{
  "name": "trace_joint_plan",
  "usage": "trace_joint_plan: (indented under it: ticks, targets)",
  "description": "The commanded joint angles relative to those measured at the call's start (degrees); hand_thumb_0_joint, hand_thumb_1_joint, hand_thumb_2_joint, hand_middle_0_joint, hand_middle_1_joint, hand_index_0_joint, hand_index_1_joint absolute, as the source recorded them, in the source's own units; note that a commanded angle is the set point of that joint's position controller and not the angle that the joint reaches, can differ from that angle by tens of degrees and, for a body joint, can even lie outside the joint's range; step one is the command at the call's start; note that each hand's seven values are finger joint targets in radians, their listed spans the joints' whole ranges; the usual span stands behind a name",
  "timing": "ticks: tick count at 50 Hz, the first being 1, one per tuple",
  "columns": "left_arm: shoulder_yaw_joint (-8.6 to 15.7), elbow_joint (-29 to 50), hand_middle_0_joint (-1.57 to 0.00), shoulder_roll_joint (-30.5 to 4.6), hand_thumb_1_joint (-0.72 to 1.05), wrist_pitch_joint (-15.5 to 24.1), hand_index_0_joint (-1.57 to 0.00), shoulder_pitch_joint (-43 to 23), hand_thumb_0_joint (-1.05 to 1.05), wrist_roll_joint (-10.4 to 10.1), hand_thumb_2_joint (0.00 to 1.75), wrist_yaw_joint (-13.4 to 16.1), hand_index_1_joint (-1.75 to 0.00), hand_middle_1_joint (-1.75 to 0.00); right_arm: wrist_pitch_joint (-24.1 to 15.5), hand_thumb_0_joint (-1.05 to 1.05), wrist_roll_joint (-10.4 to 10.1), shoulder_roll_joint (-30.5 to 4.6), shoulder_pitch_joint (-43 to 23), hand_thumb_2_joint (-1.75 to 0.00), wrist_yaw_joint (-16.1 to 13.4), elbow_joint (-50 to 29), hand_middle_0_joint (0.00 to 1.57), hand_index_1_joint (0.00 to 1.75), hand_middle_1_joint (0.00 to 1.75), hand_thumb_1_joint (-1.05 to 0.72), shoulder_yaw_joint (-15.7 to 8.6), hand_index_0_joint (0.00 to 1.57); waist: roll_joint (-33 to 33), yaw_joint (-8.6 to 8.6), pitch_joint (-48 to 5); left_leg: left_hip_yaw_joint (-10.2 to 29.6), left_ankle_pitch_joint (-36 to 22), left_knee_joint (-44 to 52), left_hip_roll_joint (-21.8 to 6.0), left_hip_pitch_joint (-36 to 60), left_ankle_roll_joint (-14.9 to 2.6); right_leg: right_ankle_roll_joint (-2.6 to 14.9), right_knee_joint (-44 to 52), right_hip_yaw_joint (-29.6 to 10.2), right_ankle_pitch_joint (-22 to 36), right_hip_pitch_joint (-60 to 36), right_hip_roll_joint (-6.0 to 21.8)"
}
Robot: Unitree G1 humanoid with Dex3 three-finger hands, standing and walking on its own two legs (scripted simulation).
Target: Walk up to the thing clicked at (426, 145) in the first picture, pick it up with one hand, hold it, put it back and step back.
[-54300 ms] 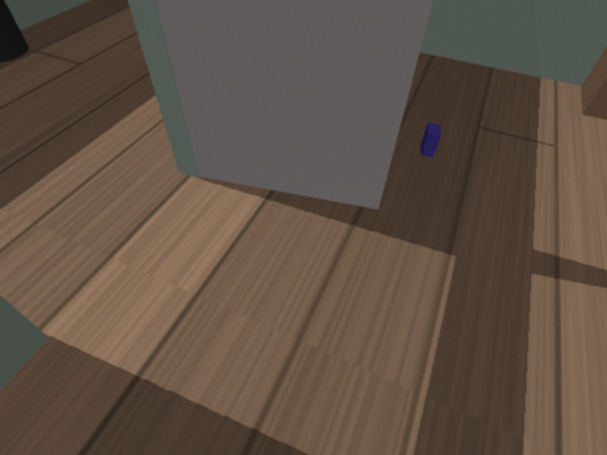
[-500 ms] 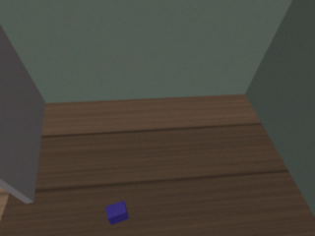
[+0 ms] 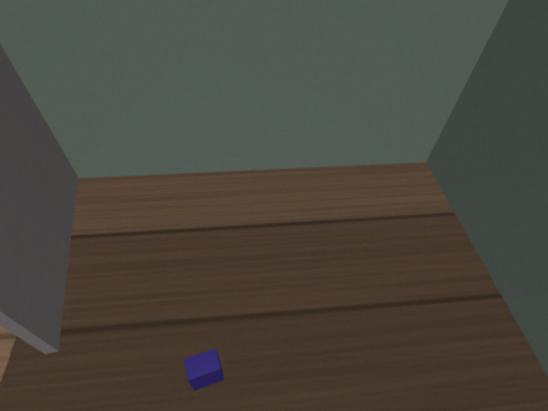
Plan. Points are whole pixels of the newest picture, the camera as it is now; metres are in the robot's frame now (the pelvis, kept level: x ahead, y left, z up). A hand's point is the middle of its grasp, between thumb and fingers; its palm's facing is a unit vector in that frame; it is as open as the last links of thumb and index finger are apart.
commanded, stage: go down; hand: left
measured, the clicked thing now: (204, 369) +0.35 +0.21 -0.71
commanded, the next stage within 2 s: none
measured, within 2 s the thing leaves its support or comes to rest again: neither
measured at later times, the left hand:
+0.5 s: hand out of the picture +0.15 +0.27 -0.19, palm faces +0.03 -0.94 -0.34, open 14.5 cm
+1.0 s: hand out of the picture +0.14 +0.29 -0.21, palm faces +0.06 -0.94 -0.33, open 16.4 cm
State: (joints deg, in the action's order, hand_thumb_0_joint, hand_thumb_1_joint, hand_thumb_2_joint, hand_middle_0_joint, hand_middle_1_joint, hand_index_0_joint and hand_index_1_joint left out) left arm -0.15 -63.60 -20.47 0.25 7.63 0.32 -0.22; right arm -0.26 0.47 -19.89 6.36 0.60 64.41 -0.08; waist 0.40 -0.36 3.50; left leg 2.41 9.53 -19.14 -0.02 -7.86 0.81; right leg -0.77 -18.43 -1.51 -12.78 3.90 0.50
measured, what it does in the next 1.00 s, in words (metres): lowers itself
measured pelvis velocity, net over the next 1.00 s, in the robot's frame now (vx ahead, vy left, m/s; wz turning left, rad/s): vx -0.01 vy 0.01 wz -0.01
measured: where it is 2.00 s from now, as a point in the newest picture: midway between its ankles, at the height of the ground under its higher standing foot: outside the picture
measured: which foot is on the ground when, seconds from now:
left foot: down 0.00-1.00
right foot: down 0.00-1.00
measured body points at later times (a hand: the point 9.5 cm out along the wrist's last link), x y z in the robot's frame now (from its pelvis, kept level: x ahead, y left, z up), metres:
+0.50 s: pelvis -0.01 +0.01 -0.05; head +0.06 +0.01 +0.39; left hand +0.15 +0.32 -0.16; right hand +0.11 -0.26 -0.16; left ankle +0.01 +0.13 -0.75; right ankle -0.03 -0.13 -0.75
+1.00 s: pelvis -0.01 +0.01 -0.10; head +0.09 +0.03 +0.34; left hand +0.14 +0.34 -0.19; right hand +0.16 -0.25 -0.18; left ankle +0.01 +0.13 -0.75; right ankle -0.03 -0.13 -0.75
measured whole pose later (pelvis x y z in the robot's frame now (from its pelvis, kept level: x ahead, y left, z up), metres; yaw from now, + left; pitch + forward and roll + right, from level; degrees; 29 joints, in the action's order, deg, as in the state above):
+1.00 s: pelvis -0.01 +0.01 -0.10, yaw +0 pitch +19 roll -3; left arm 16.0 -21.9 -21.5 -12.0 17.3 0.7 -6.7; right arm -7.4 -0.1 -13.6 12.2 -2.2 29.6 -0.8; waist -0.1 -2.2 -7.7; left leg 4.4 30.6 -67.9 -0.5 -56.0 0.8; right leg -1.0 -65.2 0.2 -33.6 50.3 -1.6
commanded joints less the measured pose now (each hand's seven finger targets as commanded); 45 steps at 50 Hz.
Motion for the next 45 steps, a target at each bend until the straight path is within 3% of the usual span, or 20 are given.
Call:
trace_joint_plan:
  ticks: [1, 2, 3, 4, 5, 6, 7, 8, 10, 11, 13, 16, 19, 22, 25, 28, 30, 36, 40, 45]
  targets:
    - [2.4, 3.1, -0.20, -12.0, 0.90, 1.3, -0.20, -1.1, 0.00, 0.1, 0.90, 0.9, -0.30, -0.30, -1.3, 0.00, -0.2, -12.3, -1.9, -0.90, -1.1, -3.1, 0.20, 0.30, 0.30, -0.90, -2.2, 0.20, -0.7, 0.30, -4.7, 4.6, -11.3, 2.0, -6.6, 3.0, -1.73, 2.06, 2.7, -3.8, 9.7, 1.6, 6.3]
    - [2.4, 3.0, -0.18, -11.8, 0.82, 1.4, -0.13, -1.0, 0.00, 0.1, 0.82, 1.0, -0.22, -0.22, -1.3, 0.00, -0.3, -12.4, -2.1, -0.88, -1.1, -3.0, 0.20, 0.30, 0.30, -0.82, -2.2, 0.20, -0.6, 0.39, -4.0, 4.8, -10.9, 2.1, -6.5, 2.6, -1.73, 1.95, 3.0, -3.8, 9.5, 1.7, 6.2]
    - [2.0, 23.1, -0.24, -1.5, 0.74, 6.9, -0.18, -21.1, 0.00, -2.7, 0.90, 1.7, -0.30, -0.30, -4.3, 0.00, -4.1, -2.8, -1.2, -0.92, -2.1, -19.1, 0.20, 0.30, 0.30, -0.90, 0.1, 0.20, -2.4, -6.29, -2.7, -4.1, 0.5, -2.0, 0.8, -4.2, -1.13, 1.13, -0.9, 1.1, 5.2, 15.1, -0.3]
    - [3.5, 19.6, -0.16, -5.2, 0.66, 6.5, -0.10, -27.6, 0.00, -2.5, 0.82, 1.9, -0.22, -0.22, -4.4, 0.00, -4.0, -4.4, 1.6, -0.91, -2.7, -15.8, 0.20, 0.30, 0.30, -0.94, -0.1, 0.20, -1.4, -4.29, -4.9, -3.7, 1.3, -2.8, 0.9, -3.9, -1.16, 0.99, -1.5, 1.7, 4.1, 12.2, -0.2]
    - [7.2, 9.6, -0.08, -10.2, 0.58, 4.3, -0.02, -18.9, 0.00, -1.5, 0.74, 2.3, -0.14, -0.15, -3.9, 0.00, -3.8, -6.2, 3.3, -0.91, -3.1, -14.8, 0.20, 0.30, 0.30, -0.93, -0.8, 0.20, 0.9, -3.82, -3.2, -3.4, 2.4, -4.2, 1.2, -6.6, -1.44, 1.13, -2.2, 2.2, 2.3, 13.8, -0.8]
    - [9.2, 5.4, 0.00, -11.8, 0.50, 3.2, -0.01, -13.7, 0.00, -0.7, 0.66, 1.7, -0.19, -0.20, -3.4, 0.00, -3.7, -6.4, 3.7, -0.91, -2.9, -16.4, 0.20, 0.30, 0.30, -0.93, -1.8, 0.20, 1.7, -1.58, -3.1, -3.5, 1.7, -6.1, 0.7, -9.0, -1.40, 1.33, -4.3, 2.8, 1.7, 14.0, -0.9]
    - [8.5, 5.9, -0.01, -10.9, 0.42, 2.9, -0.02, -15.3, 0.00, 0.3, 0.58, 0.9, -0.18, -0.19, -3.4, 0.00, -3.1, -6.4, 4.6, -0.91, -3.1, -17.7, 0.20, 0.30, 0.30, -0.93, -2.6, 0.20, 2.4, -1.96, -6.2, -3.6, 0.5, -8.4, 0.7, -9.5, -1.65, 1.43, -6.4, 2.5, 2.7, 15.2, -1.0]
    - [10.8, 7.9, 0.00, -14.5, 0.34, 3.4, -0.02, -17.2, 0.00, 1.3, 0.50, 0.5, -0.19, -0.20, -3.7, 0.00, -2.9, -6.6, 5.6, -0.91, -3.4, -18.4, 0.20, 0.30, 0.30, -0.93, -3.4, 0.20, 1.2, -1.18, -10.8, -3.3, -2.0, -10.2, 0.6, -9.1, -1.52, 1.36, -8.9, 2.2, 5.5, 15.0, -0.9]
    - [12.7, 3.8, -0.01, -13.7, 0.26, 2.2, -0.03, -10.4, 0.00, 3.9, 0.34, -1.1, -0.22, -0.24, -3.9, 0.00, -1.8, -6.2, 8.1, -0.90, -2.9, -20.5, 0.20, 0.30, 0.30, -0.91, -4.6, 0.20, 0.7, -0.80, -16.2, -2.7, -6.1, -15.1, 1.0, -11.7, -1.29, 1.49, -13.5, 2.3, 9.0, 16.1, -1.1]
    - [14.0, 4.4, -0.01, -13.7, 0.20, 1.7, -0.03, -6.6, 0.00, 4.7, 0.32, -1.5, -0.22, -0.24, -3.8, 0.00, -1.6, -5.9, 8.3, -0.90, -2.5, -22.1, 0.20, 0.30, 0.30, -0.88, -5.0, 0.20, -0.8, 1.35, -18.2, -2.8, -6.9, -16.5, 1.4, -12.9, -1.16, 1.71, -14.9, 2.0, 9.1, 15.7, -1.1]
    - [15.6, 9.0, -0.04, -13.2, 0.08, 0.3, -0.06, -5.0, 0.00, 4.8, 0.25, -1.4, -0.20, -0.22, -3.9, 0.00, -1.6, -5.2, 7.5, -0.89, -2.2, -25.4, 0.20, 0.30, 0.30, -0.88, -5.1, 0.20, -3.6, 2.70, -20.5, -2.9, -7.3, -16.9, 1.7, -13.0, -0.77, 1.88, -16.3, 2.1, 8.4, 15.2, -1.3]
    - [14.4, 11.3, -0.04, -10.9, -0.03, -3.2, -0.06, -6.5, 0.00, 4.9, 0.24, -1.5, -0.20, -0.22, -3.7, 0.00, -2.1, -5.0, 5.2, -0.89, -2.0, -29.2, 0.20, 0.30, 0.30, -0.86, -4.7, 0.20, -4.0, 1.30, -15.5, -2.0, -3.3, -18.5, 0.9, -17.6, -0.38, 2.18, -18.2, 2.6, 3.2, 21.9, -1.9]
    - [15.8, 17.8, -0.05, -11.7, -0.20, -5.3, -0.07, -4.0, 0.00, 4.1, 0.22, -2.0, -0.23, -0.24, -4.0, 0.00, -2.3, -4.5, 4.5, -0.88, -1.8, -32.6, 0.20, 0.30, 0.30, -0.83, -4.8, 0.20, -3.5, 1.42, -16.7, -1.7, -0.5, -21.7, 0.3, -21.1, -0.51, 2.18, -21.7, 3.0, -0.1, 25.2, -2.1]
    - [15.0, 24.7, -0.05, -10.0, -0.31, -6.5, -0.07, -3.2, 0.00, 3.3, 0.22, -2.8, -0.25, -0.27, -4.8, 0.00, -2.4, -3.9, 5.4, -0.87, -2.0, -35.0, 0.20, 0.30, 0.30, -0.80, -4.8, 0.20, -2.7, 0.20, -17.7, -1.8, 1.3, -24.9, 0.2, -23.3, -0.84, 1.74, -24.6, 2.9, -1.2, 28.4, -1.9]
    - [15.7, 31.8, -0.06, -10.4, -0.36, -7.0, -0.07, -2.8, 0.00, 2.8, 0.22, -3.4, -0.26, -0.27, -5.8, 0.00, -2.2, -3.7, 6.4, -0.87, -2.5, -36.1, 0.20, 0.30, 0.30, -0.78, -5.2, 0.20, -3.2, -1.29, -20.3, -1.2, 1.0, -27.6, -0.6, -23.6, -0.93, 1.60, -28.0, 3.1, -1.0, 31.7, -2.1]
    - [17.3, 38.6, -0.07, -11.7, -0.38, -7.8, -0.07, 1.3, 0.00, 2.6, 0.23, -3.3, -0.27, -0.27, -6.6, 0.00, -2.2, -3.5, 7.1, -0.87, -3.2, -37.6, 0.20, 0.30, 0.30, -0.78, -5.2, 0.20, -4.6, -0.69, -23.5, -1.1, -1.9, -29.8, -0.8, -22.6, -1.15, 1.56, -30.0, 3.0, 1.1, 32.4, -2.0]
    - [17.8, 41.5, -0.07, -12.4, -0.39, -8.8, -0.07, 2.7, 0.00, 2.6, 0.23, -3.3, -0.26, -0.26, -7.0, 0.00, -2.0, -3.5, 7.3, -0.87, -3.6, -38.1, 0.20, 0.30, 0.30, -0.78, -5.1, 0.20, -4.4, -1.29, -24.1, -0.9, -3.9, -31.5, -1.0, -23.1, -1.36, 1.31, -31.1, 3.0, 2.7, 32.8, -1.9]
    - [18.4, 45.6, -0.07, -11.6, -0.38, -11.7, -0.06, 7.0, 0.00, 2.3, 0.24, -3.1, -0.25, -0.24, -8.1, 0.00, -1.6, -2.7, 6.6, -0.87, -4.5, -39.6, 0.20, 0.30, 0.30, -0.78, -4.4, 0.20, -4.5, -1.48, -23.0, -0.7, -3.6, -34.7, -0.9, -26.7, -1.54, 1.23, -33.1, 3.2, 2.6, 35.6, -1.9]
    - [19.4, 45.3, -0.08, -11.4, -0.42, -12.6, -0.07, 10.0, 0.00, 2.0, 0.21, -3.8, -0.23, -0.22, -8.7, 0.00, -1.2, -2.6, 7.1, -0.87, -4.5, -39.5, 0.20, 0.30, 0.30, -0.79, -4.3, 0.20, -5.5, -1.36, -21.2, -0.3, -0.8, -35.7, -1.1, -30.0, -1.33, 1.54, -35.1, 3.6, -0.6, 38.2, -1.9]
    - [20.5, 48.7, -0.10, -11.7, -0.46, -11.2, -0.10, 11.1, 0.00, 1.1, 0.16, -5.3, -0.22, -0.22, -9.3, 0.00, -0.9, -2.3, 7.1, -0.87, -4.1, -41.0, 0.20, 0.30, 0.30, -0.80, -4.4, 0.20, -6.3, -1.36, -23.7, 0.1, -1.9, -39.0, -1.1, -32.3, -1.48, 1.61, -38.3, 3.7, 0.0, 41.1, -1.9]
